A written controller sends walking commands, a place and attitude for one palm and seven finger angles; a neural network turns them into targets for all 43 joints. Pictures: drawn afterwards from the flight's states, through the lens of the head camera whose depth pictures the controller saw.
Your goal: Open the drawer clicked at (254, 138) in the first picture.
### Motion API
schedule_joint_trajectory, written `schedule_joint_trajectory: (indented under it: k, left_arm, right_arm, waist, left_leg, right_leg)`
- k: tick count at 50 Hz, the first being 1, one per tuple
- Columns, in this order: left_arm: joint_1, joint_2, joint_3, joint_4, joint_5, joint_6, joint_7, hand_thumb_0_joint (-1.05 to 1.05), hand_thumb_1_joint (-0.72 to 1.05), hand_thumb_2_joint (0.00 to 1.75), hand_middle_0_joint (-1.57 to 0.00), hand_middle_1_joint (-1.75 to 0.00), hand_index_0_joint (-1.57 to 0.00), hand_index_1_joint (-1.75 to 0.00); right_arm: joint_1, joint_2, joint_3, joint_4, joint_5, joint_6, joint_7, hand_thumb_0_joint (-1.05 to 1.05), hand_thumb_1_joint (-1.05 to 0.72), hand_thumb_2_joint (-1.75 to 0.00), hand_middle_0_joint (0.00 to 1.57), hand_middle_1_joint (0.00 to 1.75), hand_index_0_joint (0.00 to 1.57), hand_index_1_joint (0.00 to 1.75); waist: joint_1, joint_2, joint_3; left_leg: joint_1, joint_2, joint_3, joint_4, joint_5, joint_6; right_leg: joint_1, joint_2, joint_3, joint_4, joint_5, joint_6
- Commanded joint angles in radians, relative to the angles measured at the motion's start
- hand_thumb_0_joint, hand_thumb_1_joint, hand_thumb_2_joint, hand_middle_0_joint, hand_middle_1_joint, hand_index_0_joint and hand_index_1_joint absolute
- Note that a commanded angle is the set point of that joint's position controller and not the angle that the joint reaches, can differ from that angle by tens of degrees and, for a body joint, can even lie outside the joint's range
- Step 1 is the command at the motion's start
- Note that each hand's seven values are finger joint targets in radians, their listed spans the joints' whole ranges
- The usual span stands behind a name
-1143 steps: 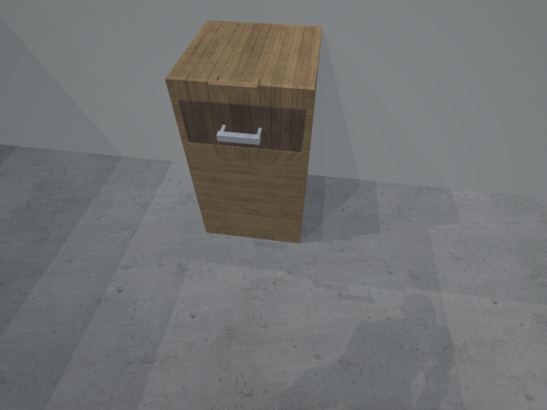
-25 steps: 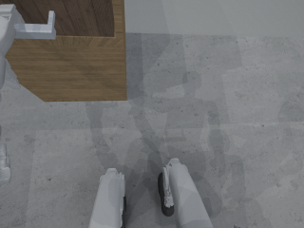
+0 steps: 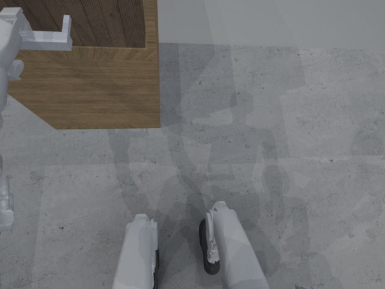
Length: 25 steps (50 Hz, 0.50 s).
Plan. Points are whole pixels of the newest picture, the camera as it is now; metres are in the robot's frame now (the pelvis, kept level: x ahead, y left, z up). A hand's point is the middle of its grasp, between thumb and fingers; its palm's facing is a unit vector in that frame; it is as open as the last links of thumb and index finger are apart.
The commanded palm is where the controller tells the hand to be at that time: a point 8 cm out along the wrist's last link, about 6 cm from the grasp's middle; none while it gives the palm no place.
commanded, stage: close the thumb around the handle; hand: left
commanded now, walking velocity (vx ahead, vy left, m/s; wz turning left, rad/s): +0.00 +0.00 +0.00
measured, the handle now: (31, 30) +0.59 +0.28 +0.02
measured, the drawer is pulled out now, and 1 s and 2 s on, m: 0.00 0.03 0.10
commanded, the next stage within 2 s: pull the drawer open in 0.20 s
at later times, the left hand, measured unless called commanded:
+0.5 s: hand (8, 65) +0.53 +0.32 +0.00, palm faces -0.09 +0.01 -1.00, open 5.8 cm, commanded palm +0.51 +0.28 +0.03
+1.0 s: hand (6, 77) +0.50 +0.32 +0.00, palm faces -0.07 -0.01 -1.00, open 5.8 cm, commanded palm +0.48 +0.30 +0.03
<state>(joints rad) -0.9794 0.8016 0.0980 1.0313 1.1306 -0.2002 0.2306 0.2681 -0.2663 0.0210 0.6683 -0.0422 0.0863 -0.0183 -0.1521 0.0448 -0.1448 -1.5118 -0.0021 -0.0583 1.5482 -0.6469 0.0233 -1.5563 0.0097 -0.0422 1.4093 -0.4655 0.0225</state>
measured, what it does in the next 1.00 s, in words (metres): stands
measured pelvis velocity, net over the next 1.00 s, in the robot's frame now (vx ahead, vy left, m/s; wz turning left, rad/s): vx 0.03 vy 0.01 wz -0.01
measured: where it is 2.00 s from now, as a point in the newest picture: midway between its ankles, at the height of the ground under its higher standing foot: (180, 267)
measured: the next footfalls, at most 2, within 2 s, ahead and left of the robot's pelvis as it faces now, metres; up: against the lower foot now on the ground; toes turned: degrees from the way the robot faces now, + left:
none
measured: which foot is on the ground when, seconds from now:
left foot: down 0.00-1.00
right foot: down 0.00-1.00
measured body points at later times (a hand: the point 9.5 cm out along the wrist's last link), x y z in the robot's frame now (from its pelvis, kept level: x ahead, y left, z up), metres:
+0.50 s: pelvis +0.01 +0.00 +0.01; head +0.21 +0.03 +0.40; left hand +0.53 +0.31 +0.06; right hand +0.03 -0.27 -0.12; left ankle +0.02 +0.10 -0.56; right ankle +0.09 -0.14 -0.56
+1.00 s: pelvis +0.03 +0.01 +0.02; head +0.22 +0.02 +0.43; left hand +0.50 +0.31 +0.05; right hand +0.09 -0.27 -0.11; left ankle +0.02 +0.10 -0.56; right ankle +0.09 -0.14 -0.56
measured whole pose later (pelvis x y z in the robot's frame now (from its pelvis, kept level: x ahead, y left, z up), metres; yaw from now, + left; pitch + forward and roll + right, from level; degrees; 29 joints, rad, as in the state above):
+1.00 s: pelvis +0.03 +0.01 +0.02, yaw +0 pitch +34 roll -4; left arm -0.72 0.69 0.15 0.87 1.10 -0.22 0.32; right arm 0.22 -0.27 -0.02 0.67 -0.05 0.12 0.00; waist -0.08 0.04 -0.16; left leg -1.38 0.00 -0.02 1.47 -0.67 0.03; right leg -1.45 0.02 0.00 1.36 -0.50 0.03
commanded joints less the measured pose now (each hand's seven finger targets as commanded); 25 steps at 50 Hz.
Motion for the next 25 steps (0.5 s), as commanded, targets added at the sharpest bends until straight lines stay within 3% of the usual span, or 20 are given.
schedule_joint_trajectory:
  k: [1, 3, 5, 12, 16, 17, 20, 25]
  left_arm:
    - [-0.293, 0.239, 0.037, -0.135, -0.003, -0.014, 0.012, 0.0, 0.9, 0.9, -0.4, -1.35, -0.4, -1.35]
    - [-0.29, 0.236, 0.035, -0.144, -0.002, -0.019, 0.012, 0.0, 0.9, 0.9, -0.4, -1.35, -0.4, -1.35]
    - [-0.289, 0.239, 0.035, -0.13, 0.0, -0.017, 0.011, 0.0, 0.9, 0.9, -0.4, -1.35, -0.4, -1.35]
    - [-0.274, 0.236, 0.05, -0.166, -0.01, -0.023, 0.011, 0.0, 0.9, 0.9, -0.4, -1.35, -0.4, -1.35]
    - [-0.255, 0.219, 0.04, -0.168, -0.012, -0.021, 0.012, 0.0, 0.9, 0.9, -0.4, -1.35, -0.4, -1.35]
    - [-0.218, 0.228, 0.058, -0.169, -0.013, -0.022, 0.01, 0.0, 0.9, 0.9, -0.4, -1.35, -0.4, -1.35]
    - [-0.139, 0.203, 0.054, -0.188, -0.025, -0.021, 0.006, 0.0, 0.9, 0.9, -0.4, -1.35, -0.4, -1.35]
    - [-0.073, 0.2, 0.07, -0.203, -0.036, -0.023, 0.003, 0.0, 0.9, 0.9, -0.4, -1.35, -0.4, -1.35]
  right_arm:
    - [0.222, -0.195, -0.068, -0.012, -0.002, -0.004, -0.02, 0.0, -0.9, -0.9, 0.2, 0.3, 0.2, 0.3]
    - [0.221, -0.194, -0.069, -0.013, -0.003, -0.004, -0.02, 0.0, -0.9, -0.9, 0.2, 0.3, 0.2, 0.3]
    - [0.22, -0.195, -0.068, -0.011, -0.004, -0.004, -0.021, 0.0, -0.9, -0.9, 0.2, 0.3, 0.2, 0.3]
    - [0.227, -0.192, -0.074, -0.014, -0.005, -0.004, -0.016, 0.0, -0.9, -0.9, 0.2, 0.3, 0.2, 0.3]
    - [0.224, -0.192, -0.074, -0.012, -0.004, -0.003, -0.018, 0.0, -0.9, -0.9, 0.2, 0.3, 0.2, 0.3]
    - [0.223, -0.194, -0.075, -0.013, -0.005, -0.001, -0.015, 0.0, -0.9, -0.9, 0.2, 0.3, 0.2, 0.3]
    - [0.211, -0.188, -0.076, -0.021, -0.004, 0.003, -0.013, 0.0, -0.9, -0.9, 0.2, 0.3, 0.2, 0.3]
    - [0.199, -0.186, -0.078, -0.021, -0.001, 0.006, -0.014, 0.0, -0.9, -0.9, 0.2, 0.3, 0.2, 0.3]
  waist:
    - [-0.025, 0.143, -0.574]
    - [-0.017, 0.173, -0.6]
    - [-0.023, 0.156, -0.577]
    - [-0.011, 0.164, -0.63]
    - [-0.011, 0.163, -0.598]
    - [0.006, 0.16, -0.62]
    - [0.028, 0.167, -0.628]
    - [0.038, 0.114, -0.6]
  left_leg:
    - [0.369, -0.002, -0.017, -0.216, 0.382, 0.004]
    - [0.389, -0.003, -0.017, -0.213, 0.402, 0.001]
    - [0.372, -0.001, -0.018, -0.212, 0.385, 0.003]
    - [0.413, 0.0, -0.02, -0.212, 0.438, -0.001]
    - [0.412, 0.001, -0.019, -0.222, 0.416, -0.001]
    - [0.431, 0.002, -0.024, -0.227, 0.439, -0.005]
    - [0.448, 0.002, -0.014, -0.231, 0.472, -0.005]
    - [0.426, 0.003, -0.005, -0.243, 0.463, 0.002]
  right_leg:
    - [0.369, 0.043, -0.023, -0.113, 0.188, -0.064]
    - [0.365, 0.042, -0.021, -0.108, 0.194, -0.065]
    - [0.358, 0.043, -0.022, -0.11, 0.185, -0.065]
    - [0.379, 0.043, -0.022, -0.104, 0.218, -0.067]
    - [0.369, 0.043, -0.024, -0.114, 0.203, -0.065]
    - [0.375, 0.043, -0.026, -0.106, 0.209, -0.068]
    - [0.407, 0.042, -0.022, -0.112, 0.242, -0.066]
    - [0.451, 0.041, -0.015, -0.122, 0.266, -0.063]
